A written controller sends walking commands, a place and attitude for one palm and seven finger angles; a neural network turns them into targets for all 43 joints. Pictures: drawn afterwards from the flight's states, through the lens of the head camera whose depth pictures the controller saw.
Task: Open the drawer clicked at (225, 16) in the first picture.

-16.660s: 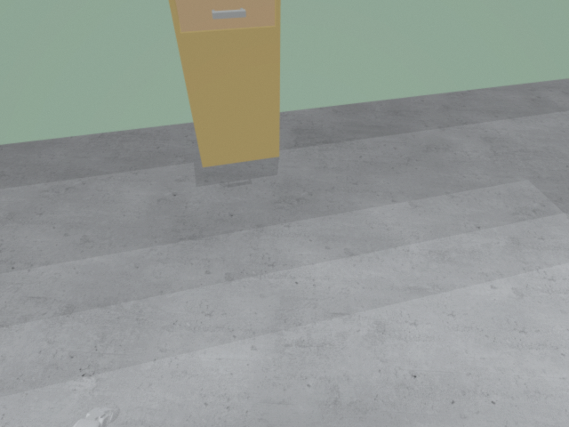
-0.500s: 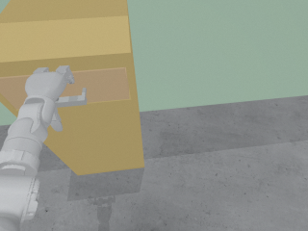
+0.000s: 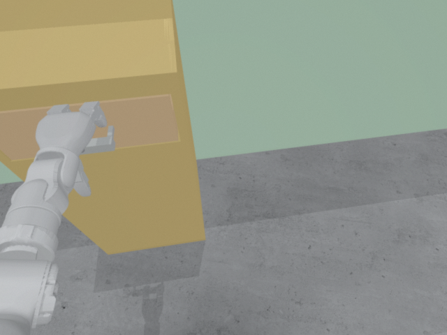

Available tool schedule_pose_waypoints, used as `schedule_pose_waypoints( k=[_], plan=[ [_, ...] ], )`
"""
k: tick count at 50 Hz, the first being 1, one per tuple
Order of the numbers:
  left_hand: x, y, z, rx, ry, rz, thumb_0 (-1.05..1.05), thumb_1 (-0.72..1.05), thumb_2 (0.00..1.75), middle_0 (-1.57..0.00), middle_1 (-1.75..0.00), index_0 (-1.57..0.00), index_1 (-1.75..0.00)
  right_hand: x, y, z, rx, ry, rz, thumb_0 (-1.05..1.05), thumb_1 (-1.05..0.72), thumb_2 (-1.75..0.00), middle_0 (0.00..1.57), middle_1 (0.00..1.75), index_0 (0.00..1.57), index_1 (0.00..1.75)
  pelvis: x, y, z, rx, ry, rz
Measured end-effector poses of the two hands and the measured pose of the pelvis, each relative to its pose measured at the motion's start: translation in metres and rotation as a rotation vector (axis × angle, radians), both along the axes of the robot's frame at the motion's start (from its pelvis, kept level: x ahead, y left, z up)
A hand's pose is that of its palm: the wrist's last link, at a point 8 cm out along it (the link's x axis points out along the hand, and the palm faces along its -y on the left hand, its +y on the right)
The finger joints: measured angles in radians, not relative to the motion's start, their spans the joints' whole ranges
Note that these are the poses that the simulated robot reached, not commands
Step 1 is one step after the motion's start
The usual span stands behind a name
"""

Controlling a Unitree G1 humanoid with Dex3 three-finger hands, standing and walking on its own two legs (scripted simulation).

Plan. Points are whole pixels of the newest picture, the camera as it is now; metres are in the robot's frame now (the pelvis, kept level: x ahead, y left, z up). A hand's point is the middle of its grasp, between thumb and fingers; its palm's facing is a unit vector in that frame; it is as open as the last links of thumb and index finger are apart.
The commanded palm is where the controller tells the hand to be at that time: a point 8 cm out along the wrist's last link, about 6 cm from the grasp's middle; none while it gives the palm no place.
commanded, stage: lower the fingers behind the handle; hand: left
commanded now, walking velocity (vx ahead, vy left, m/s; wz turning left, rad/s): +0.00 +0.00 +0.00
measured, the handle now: (82, 140) +0.50 +0.31 +0.03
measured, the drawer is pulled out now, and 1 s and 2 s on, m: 0.00 0.00 0.00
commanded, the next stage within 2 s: close the thumb around the handle in 1.24 s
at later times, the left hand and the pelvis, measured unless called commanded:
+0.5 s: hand (82, 158) +0.45 +0.29 +0.03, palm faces -0.05 -0.02 -1.00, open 13.8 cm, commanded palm +0.43 +0.29 +0.09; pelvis -0.01 +0.01 -0.01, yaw -1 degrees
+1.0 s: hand (89, 164) +0.45 +0.29 +0.01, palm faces -0.04 -0.03 -1.00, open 13.8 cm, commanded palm +0.43 +0.28 +0.06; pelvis -0.01 +0.02 -0.02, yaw -1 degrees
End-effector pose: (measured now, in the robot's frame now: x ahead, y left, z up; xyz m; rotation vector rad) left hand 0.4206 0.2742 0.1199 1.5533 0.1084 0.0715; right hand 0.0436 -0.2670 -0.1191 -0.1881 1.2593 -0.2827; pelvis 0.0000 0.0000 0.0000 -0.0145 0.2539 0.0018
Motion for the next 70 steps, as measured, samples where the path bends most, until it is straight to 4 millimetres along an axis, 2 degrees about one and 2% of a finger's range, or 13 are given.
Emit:
schedule_pose_waypoints(
  k=[9,19,28,34,45,55,70],
  plan=[
    [0.0,0.016,-0.01,0.024,0.036,0.085,0.0,-0.49,0.3,-0.32,-1.2,-0.32,-1.2,-0.007,-0.005,0.0,-0.015,0.006,-0.006,0.0,-0.91,-0.89,0.2,0.3,0.21,0.3,-0.005,-0.001,-0.002,-0.003,0.015,0.002],
    [0.008,0.012,-0.028,-0.012,0.055,0.009,0.0,-0.49,0.3,-0.32,-1.2,-0.32,-1.2,-0.019,-0.006,0.002,-0.052,0.036,-0.017,0.0,-0.91,-0.89,0.21,0.3,0.21,0.3,-0.006,0.003,-0.007,-0.01,0.044,-0.001],
    [0.012,0.02,-0.045,-0.001,0.029,0.038,0.0,-0.49,0.3,-0.32,-1.2,-0.32,-1.2,-0.032,0.004,-0.008,-0.03,0.088,-0.024,0.0,-0.91,-0.89,0.2,0.3,0.21,0.3,-0.005,0.011,-0.014,-0.017,0.083,-0.009],
    [0.013,0.016,-0.054,-0.013,0.043,0.037,0.0,-0.49,0.3,-0.32,-1.2,-0.32,-1.2,-0.034,0.014,-0.011,-0.011,0.102,-0.027,0.0,-0.91,-0.89,0.21,0.3,0.21,0.3,-0.003,0.014,-0.015,-0.022,0.085,-0.007],
    [0.012,0.015,-0.061,-0.006,0.031,0.039,0.0,-0.49,0.3,-0.32,-1.2,-0.32,-1.21,-0.031,0.018,-0.014,-0.003,0.093,-0.018,0.0,-0.91,-0.89,0.21,0.3,0.21,0.3,-0.005,0.017,-0.019,-0.025,0.092,-0.01],
    [0.009,0.011,-0.059,-0.012,0.026,0.047,0.0,-0.49,0.3,-0.32,-1.2,-0.32,-1.2,-0.032,0.012,-0.014,-0.012,0.084,-0.016,0.0,-0.91,-0.89,0.21,0.3,0.21,0.3,-0.008,0.014,-0.019,-0.024,0.085,-0.008],
    [0.014,0.017,-0.06,0.0,0.055,0.055,0.0,-0.48,0.3,-0.32,-1.2,-0.32,-1.21,-0.04,0.002,-0.012,-0.039,0.105,-0.026,0.0,-0.91,-0.89,0.21,0.3,0.21,0.3,-0.008,0.009,-0.02,-0.021,0.099,-0.01]
  ],
)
